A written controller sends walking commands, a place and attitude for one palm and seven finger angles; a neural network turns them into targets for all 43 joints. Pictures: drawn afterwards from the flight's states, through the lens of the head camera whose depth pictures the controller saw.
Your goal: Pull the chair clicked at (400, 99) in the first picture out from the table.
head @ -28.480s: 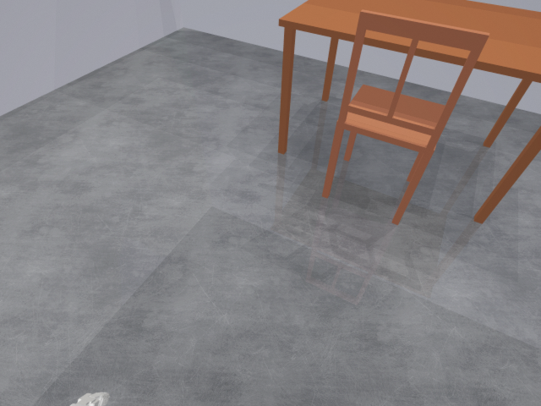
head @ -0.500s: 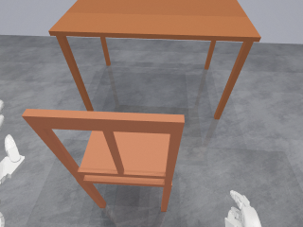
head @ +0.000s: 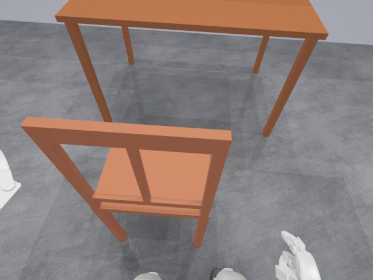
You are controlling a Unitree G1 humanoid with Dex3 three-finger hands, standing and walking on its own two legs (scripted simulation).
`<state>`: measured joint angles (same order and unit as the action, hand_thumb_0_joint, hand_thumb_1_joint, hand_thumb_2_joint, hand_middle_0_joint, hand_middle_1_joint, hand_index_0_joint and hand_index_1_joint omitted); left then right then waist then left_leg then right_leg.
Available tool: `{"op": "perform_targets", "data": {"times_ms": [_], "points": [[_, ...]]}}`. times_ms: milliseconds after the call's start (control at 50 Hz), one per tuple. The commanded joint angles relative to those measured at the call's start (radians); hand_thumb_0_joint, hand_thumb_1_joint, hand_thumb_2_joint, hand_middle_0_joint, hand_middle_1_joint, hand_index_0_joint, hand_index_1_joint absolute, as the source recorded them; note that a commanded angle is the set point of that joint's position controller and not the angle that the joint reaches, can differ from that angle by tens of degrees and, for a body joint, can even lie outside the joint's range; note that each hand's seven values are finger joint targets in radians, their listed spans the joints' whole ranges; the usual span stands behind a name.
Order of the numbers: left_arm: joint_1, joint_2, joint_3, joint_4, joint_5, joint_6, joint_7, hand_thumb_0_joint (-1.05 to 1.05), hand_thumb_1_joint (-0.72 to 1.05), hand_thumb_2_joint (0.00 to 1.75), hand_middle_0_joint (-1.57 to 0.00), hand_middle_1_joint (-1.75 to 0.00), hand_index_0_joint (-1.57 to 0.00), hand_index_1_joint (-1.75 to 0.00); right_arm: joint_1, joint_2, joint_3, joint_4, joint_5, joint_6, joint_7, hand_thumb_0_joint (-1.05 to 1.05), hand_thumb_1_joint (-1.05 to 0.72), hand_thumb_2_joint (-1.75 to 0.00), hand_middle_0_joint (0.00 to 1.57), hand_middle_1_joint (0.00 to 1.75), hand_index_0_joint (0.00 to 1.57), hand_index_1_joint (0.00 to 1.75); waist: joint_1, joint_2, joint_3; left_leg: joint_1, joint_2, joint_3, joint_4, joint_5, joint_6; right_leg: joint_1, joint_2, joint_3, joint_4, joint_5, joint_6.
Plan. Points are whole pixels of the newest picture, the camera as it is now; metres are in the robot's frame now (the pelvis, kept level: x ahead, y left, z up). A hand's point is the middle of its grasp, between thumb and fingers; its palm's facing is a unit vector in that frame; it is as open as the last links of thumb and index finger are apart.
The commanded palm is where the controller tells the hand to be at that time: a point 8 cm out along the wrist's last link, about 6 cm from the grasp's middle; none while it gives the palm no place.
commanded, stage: step back with the hand held close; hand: left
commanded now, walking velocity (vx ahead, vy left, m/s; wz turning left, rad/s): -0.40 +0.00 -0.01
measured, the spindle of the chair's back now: (140, 177) +0.36 +0.14 -0.06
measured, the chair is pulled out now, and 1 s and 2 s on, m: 0.54 0.54 0.54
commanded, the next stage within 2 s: stop stepping back and stand still in 0.64 s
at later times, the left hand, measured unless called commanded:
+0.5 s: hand out of the picture +0.16 +0.28 +0.18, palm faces +0.42 -0.77 -0.48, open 7.4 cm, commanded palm +0.10 +0.30 +0.19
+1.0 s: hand out of the picture +0.04 +0.23 +0.17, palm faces +0.41 -0.77 -0.49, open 7.4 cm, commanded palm -0.01 +0.26 +0.19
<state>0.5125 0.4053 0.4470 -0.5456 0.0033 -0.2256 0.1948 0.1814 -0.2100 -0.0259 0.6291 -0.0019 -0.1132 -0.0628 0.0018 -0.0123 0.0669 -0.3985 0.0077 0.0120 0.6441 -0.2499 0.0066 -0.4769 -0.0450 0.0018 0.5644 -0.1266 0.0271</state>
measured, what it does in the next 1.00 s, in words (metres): walks backwards: right foot, then left foot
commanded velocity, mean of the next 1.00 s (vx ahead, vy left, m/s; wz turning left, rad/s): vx -0.22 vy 0.03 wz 0.00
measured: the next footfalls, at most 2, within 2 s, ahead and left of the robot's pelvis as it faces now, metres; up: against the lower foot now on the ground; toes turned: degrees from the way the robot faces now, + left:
right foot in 0.70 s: -0.18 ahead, -0.15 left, +0.00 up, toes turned -1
left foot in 0.96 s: -0.14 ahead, +0.07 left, +0.00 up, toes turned +2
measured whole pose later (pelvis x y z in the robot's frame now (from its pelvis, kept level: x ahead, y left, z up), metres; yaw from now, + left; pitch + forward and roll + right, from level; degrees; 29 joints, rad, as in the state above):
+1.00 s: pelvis -0.17 -0.04 +0.01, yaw -2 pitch +0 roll +1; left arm 0.58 0.43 0.44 -0.40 -0.05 -0.21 0.16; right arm 0.28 -0.26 -0.08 0.68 0.04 -0.11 -0.08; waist -0.03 -0.01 -0.03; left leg -0.23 -0.01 0.03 0.52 -0.32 0.02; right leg -0.23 -0.07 -0.03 0.58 -0.35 0.05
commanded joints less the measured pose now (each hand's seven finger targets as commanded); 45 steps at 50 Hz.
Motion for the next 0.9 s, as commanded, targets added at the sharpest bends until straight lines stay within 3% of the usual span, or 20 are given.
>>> {"op": "perform_targets", "data": {"times_ms": [0,60,120,200,240,280,300,320,340,380,440,500,600,660,700,720,740,760,820,880], "points": [[0.045,0.202,0.203,-0.182,-0.008,-0.074,0.022,0.00,0.90,0.90,-0.20,-0.30,-0.20,-0.30,-0.083,-0.112,-0.060,-0.165,0.018,-0.062,-0.022,0.00,-0.90,-0.90,0.20,0.30,0.20,0.30,0.004,0.247,-0.189,-0.368,0.255,-0.179,-0.332,-0.257,0.110,0.462,0.025,0.012,0.235,-0.057,-0.008],[0.031,0.199,0.198,-0.224,-0.017,-0.087,0.009,0.00,0.90,0.90,-0.20,-0.30,-0.20,-0.30,-0.066,-0.107,-0.064,-0.157,0.015,-0.080,-0.021,0.00,-0.90,-0.90,0.20,0.30,0.20,0.30,0.009,0.166,-0.163,-0.305,0.213,-0.144,-0.207,-0.060,0.085,0.391,-0.003,0.051,0.194,0.070,-0.031],[0.011,0.191,0.157,-0.226,-0.029,-0.100,0.000,0.00,0.90,0.90,-0.20,-0.30,-0.20,-0.30,-0.033,-0.105,-0.065,-0.116,-0.002,-0.084,-0.016,0.00,-0.90,-0.90,0.20,0.30,0.20,0.30,-0.014,0.053,-0.230,-0.028,0.090,-0.071,-0.013,0.180,0.014,0.246,-0.117,0.168,-0.001,0.421,-0.102],[0.038,0.237,0.183,-0.186,-0.028,-0.095,0.009,0.00,0.90,0.90,-0.20,-0.30,-0.20,-0.30,-0.040,-0.099,-0.085,-0.100,-0.004,-0.066,-0.004,0.00,-0.90,-0.90,0.20,0.30,0.20,0.30,-0.007,-0.145,-0.267,0.066,-0.013,-0.030,0.162,-0.119,-0.021,0.185,-0.280,0.293,-0.217,0.330,-0.192],[0.072,0.239,0.199,-0.183,-0.027,-0.088,0.009,0.00,0.90,0.90,-0.20,-0.30,-0.20,-0.30,-0.070,-0.083,-0.076,-0.123,0.001,-0.044,-0.004,0.00,-0.90,-0.90,0.20,0.30,0.20,0.30,0.006,-0.185,-0.246,0.046,-0.002,-0.058,0.131,-0.211,-0.013,0.183,-0.274,0.241,-0.233,0.176,-0.185],[0.104,0.245,0.229,-0.171,-0.026,-0.091,0.010,0.00,0.90,0.90,-0.20,-0.30,-0.20,-0.30,-0.086,-0.075,-0.060,-0.119,0.003,-0.031,-0.012,0.00,-0.90,-0.90,0.20,0.30,0.20,0.30,0.001,-0.155,-0.225,0.086,0.035,-0.065,-0.127,-0.075,0.007,0.183,-0.182,0.150,-0.153,0.125,-0.121],[0.103,0.279,0.256,-0.177,-0.020,-0.105,0.012,0.00,0.90,0.90,-0.20,-0.30,-0.20,-0.30,-0.116,-0.105,-0.066,-0.117,0.004,-0.033,-0.018,0.00,-0.90,-0.90,0.20,0.30,0.20,0.30,0.008,-0.044,-0.209,0.095,0.116,-0.140,-0.268,0.112,0.041,0.165,-0.093,0.090,-0.030,0.109,-0.073],[0.123,0.231,0.224,-0.200,-0.025,-0.120,0.002,0.00,0.90,0.90,-0.20,-0.30,-0.20,-0.30,-0.106,-0.101,-0.062,-0.126,0.001,-0.038,-0.024,0.00,-0.90,-0.90,0.20,0.30,0.20,0.30,-0.002,0.134,-0.229,0.108,0.255,-0.258,-0.303,0.355,0.090,0.161,0.005,0.003,0.160,0.060,-0.023],[0.117,0.235,0.225,-0.197,-0.036,-0.119,-0.004,0.00,0.90,0.90,-0.20,-0.30,-0.20,-0.30,-0.096,-0.082,-0.072,-0.124,-0.007,-0.048,-0.023,0.00,-0.90,-0.90,0.20,0.30,0.20,0.30,-0.019,0.224,-0.247,0.126,0.358,-0.279,-0.300,0.566,0.140,0.093,0.025,0.003,0.338,-0.267,-0.013],[0.053,0.213,0.193,-0.247,-0.046,-0.124,-0.009,0.00,0.90,0.90,-0.20,-0.30,-0.20,-0.30,-0.077,-0.091,-0.069,-0.106,-0.030,-0.079,-0.017,0.00,-0.90,-0.90,0.20,0.30,0.20,0.30,-0.025,0.264,-0.200,-0.005,0.391,-0.236,-0.304,0.529,0.179,0.066,0.042,0.077,0.632,-0.394,-0.017],[-0.002,0.161,0.105,-0.297,-0.049,-0.122,-0.011,0.00,0.90,0.90,-0.20,-0.30,-0.20,-0.30,-0.045,-0.116,-0.087,-0.081,-0.012,-0.103,-0.001,0.00,-0.90,-0.90,0.20,0.30,0.20,0.30,-0.012,0.238,-0.200,0.235,0.310,-0.098,-0.187,0.771,0.134,-0.013,0.020,0.044,0.468,-0.340,-0.021],[0.002,0.189,0.111,-0.309,-0.054,-0.120,-0.018,0.00,0.90,0.90,-0.20,-0.30,-0.20,-0.30,-0.037,-0.116,-0.075,-0.075,-0.006,-0.123,0.009,0.00,-0.90,-0.90,0.20,0.30,0.20,0.30,-0.003,0.270,-0.221,0.298,0.282,-0.111,-0.200,0.687,0.103,0.052,0.013,-0.015,0.248,-0.300,-0.036],[0.040,0.259,0.197,-0.249,-0.067,-0.114,-0.030,0.00,0.90,0.90,-0.20,-0.30,-0.20,-0.30,-0.071,-0.117,-0.049,-0.069,-0.031,-0.125,0.007,0.00,-0.90,-0.90,0.20,0.30,0.20,0.30,0.003,0.286,-0.216,0.163,0.288,-0.213,-0.267,0.362,0.110,0.217,0.027,-0.023,-0.023,-0.269,-0.028],[0.126,0.272,0.239,-0.251,-0.090,-0.137,-0.053,0.00,0.90,0.90,-0.20,-0.30,-0.20,-0.30,-0.088,-0.112,-0.042,-0.095,-0.017,-0.116,0.021,0.00,-0.90,-0.90,0.20,0.30,0.20,0.30,0.027,0.252,-0.274,0.176,0.236,-0.172,-0.187,0.242,0.080,0.304,0.029,-0.053,-0.209,-0.077,-0.033],[0.189,0.323,0.294,-0.245,-0.090,-0.150,-0.065,0.00,0.90,0.90,-0.20,-0.30,-0.20,-0.30,-0.091,-0.105,-0.043,-0.106,-0.011,-0.103,0.030,0.00,-0.90,-0.90,0.20,0.30,0.20,0.30,0.033,0.173,-0.302,0.149,0.167,-0.094,-0.105,0.123,0.042,0.333,-0.010,-0.053,-0.267,0.011,-0.046],[0.172,0.290,0.251,-0.268,-0.091,-0.153,-0.069,0.00,0.90,0.90,-0.20,-0.30,-0.20,-0.30,-0.056,-0.095,-0.046,-0.119,-0.002,-0.094,0.035,0.00,-0.90,-0.90,0.20,0.30,0.20,0.30,0.021,-0.003,-0.326,0.159,0.065,0.008,0.037,0.082,-0.009,0.313,-0.069,-0.013,-0.276,0.132,-0.091],[0.228,0.287,0.228,-0.218,-0.093,-0.131,-0.072,0.00,0.90,0.90,-0.20,-0.30,-0.20,-0.30,-0.034,-0.108,-0.074,-0.137,0.020,-0.074,0.034,0.00,-0.90,-0.90,0.20,0.30,0.20,0.30,0.000,-0.267,-0.325,0.116,-0.042,0.050,0.269,-0.109,-0.053,0.232,-0.235,0.220,-0.291,0.205,-0.176],[0.238,0.256,0.215,-0.175,-0.095,-0.097,-0.058,0.00,0.90,0.90,-0.20,-0.30,-0.20,-0.30,-0.063,-0.108,-0.079,-0.150,0.040,-0.049,0.030,0.00,-0.90,-0.90,0.20,0.30,0.20,0.30,0.003,-0.262,-0.258,-0.001,-0.024,-0.030,0.438,-0.202,-0.036,0.216,-0.314,0.246,-0.261,0.294,-0.223],[0.206,0.211,0.199,-0.069,-0.076,-0.029,-0.026,0.00,0.90,0.90,-0.20,-0.30,-0.20,-0.30,-0.107,-0.057,-0.027,-0.164,0.038,-0.005,0.021,0.00,-0.90,-0.90,0.20,0.30,0.20,0.30,-0.034,-0.076,-0.206,-0.042,0.045,-0.068,0.256,-0.186,-0.021,0.260,-0.257,0.131,-0.163,0.252,-0.160],[0.068,0.217,0.153,-0.020,-0.058,-0.039,-0.002,0.00,0.90,0.90,-0.20,-0.30,-0.20,-0.30,-0.080,-0.085,-0.031,-0.149,0.036,-0.027,-0.013,0.00,-0.90,-0.90,0.20,0.30,0.20,0.30,-0.034,-0.130,-0.151,0.114,0.005,0.019,-0.102,-0.058,0.002,0.240,-0.176,0.070,-0.127,0.091,-0.090]]}}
